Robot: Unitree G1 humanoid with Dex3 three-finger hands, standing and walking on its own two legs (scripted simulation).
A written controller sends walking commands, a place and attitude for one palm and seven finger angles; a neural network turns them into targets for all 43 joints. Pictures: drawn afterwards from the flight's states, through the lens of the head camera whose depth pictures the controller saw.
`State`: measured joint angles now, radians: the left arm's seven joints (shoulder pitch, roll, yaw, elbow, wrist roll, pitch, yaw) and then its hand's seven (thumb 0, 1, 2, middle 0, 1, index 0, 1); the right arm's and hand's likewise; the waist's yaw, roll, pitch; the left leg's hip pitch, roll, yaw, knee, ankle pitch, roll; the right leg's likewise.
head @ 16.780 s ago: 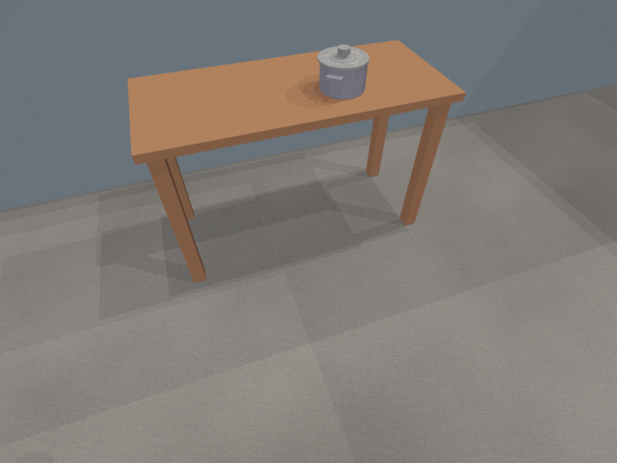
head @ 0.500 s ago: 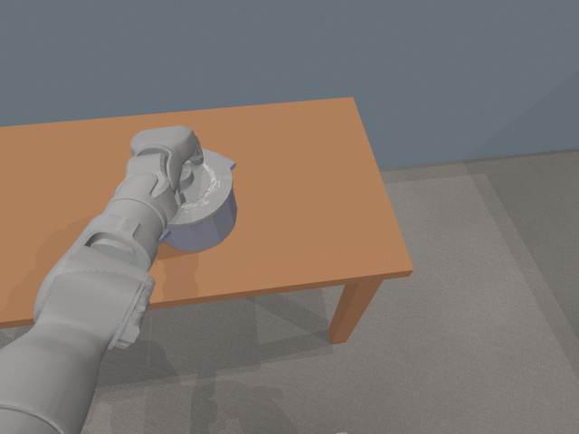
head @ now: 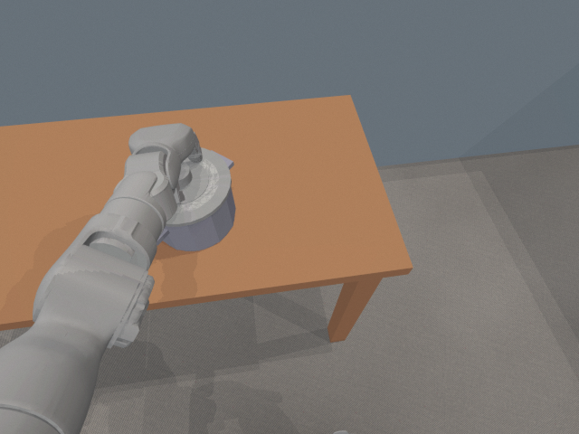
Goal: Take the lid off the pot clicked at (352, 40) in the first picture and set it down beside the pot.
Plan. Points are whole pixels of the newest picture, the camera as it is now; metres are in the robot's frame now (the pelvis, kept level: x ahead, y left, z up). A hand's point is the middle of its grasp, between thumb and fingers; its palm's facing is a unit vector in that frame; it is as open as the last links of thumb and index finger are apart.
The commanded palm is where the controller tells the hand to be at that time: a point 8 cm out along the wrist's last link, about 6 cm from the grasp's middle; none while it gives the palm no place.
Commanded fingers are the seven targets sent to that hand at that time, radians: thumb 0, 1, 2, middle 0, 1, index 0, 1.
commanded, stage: lower the open fingers around the knob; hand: left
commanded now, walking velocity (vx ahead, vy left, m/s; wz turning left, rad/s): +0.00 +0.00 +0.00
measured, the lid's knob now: (178, 174) +0.52 +0.13 +0.01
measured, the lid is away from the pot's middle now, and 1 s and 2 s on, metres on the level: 0.00 0.00 0.00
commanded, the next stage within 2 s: close the fingers and squeeze the knob in 0.28 s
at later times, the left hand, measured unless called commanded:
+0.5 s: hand (174, 181) +0.49 +0.13 +0.04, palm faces -0.39 -0.04 -0.92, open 10.4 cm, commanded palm +0.49 +0.13 +0.08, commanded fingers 0.00 -0.03 0.95 -0.48 -0.86 -0.48 -0.86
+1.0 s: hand (175, 179) +0.49 +0.13 +0.03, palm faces -0.40 -0.05 -0.92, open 8.5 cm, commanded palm +0.49 +0.13 +0.08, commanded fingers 0.00 0.23 0.87 -0.62 -1.06 -0.62 -1.06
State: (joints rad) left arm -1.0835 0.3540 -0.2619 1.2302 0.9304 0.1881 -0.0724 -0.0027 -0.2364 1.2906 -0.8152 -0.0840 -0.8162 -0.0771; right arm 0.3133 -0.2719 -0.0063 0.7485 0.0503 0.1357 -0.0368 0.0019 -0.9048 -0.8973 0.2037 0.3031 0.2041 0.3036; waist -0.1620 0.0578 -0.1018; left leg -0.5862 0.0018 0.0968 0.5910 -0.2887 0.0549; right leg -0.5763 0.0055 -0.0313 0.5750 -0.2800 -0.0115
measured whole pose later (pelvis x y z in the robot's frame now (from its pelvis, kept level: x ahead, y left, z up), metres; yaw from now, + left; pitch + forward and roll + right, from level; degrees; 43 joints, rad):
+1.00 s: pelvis +0.01 +0.00 +0.00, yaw +0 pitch +16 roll -1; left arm -1.02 0.35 -0.25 1.18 0.93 0.18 -0.06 0.00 0.12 0.92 -0.48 -0.97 -0.56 -0.99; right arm 0.31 -0.27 -0.01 0.75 0.05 0.14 -0.03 0.00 -0.90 -0.90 0.20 0.30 0.20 0.30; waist -0.15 0.06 -0.10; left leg -0.55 0.00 0.10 0.57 -0.29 0.05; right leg -0.54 0.01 -0.03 0.55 -0.28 -0.01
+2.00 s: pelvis +0.00 +0.00 +0.00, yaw +0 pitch +16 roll -1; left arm -1.08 0.36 -0.26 1.25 0.93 0.18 -0.08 0.02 0.39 0.53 -0.76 -0.99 -0.70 -0.97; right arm 0.34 -0.27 -0.01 0.75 0.05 0.12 -0.05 0.00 -0.90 -0.90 0.20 0.30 0.20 0.30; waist -0.17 0.06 -0.10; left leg -0.59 0.00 0.09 0.59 -0.28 0.06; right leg -0.57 0.01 -0.03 0.57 -0.27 -0.01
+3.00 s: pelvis +0.01 +0.00 +0.01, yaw +0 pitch +12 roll +0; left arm -1.01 0.33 -0.25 1.12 0.91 0.20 -0.12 0.00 0.37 0.55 -0.79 -1.00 -0.70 -0.97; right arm 0.29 -0.27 -0.01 0.75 0.05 0.10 -0.04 0.00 -0.91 -0.90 0.20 0.30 0.20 0.30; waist -0.13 0.07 -0.09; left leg -0.44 -0.01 0.09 0.49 -0.27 0.05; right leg -0.43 0.01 -0.03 0.48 -0.26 -0.01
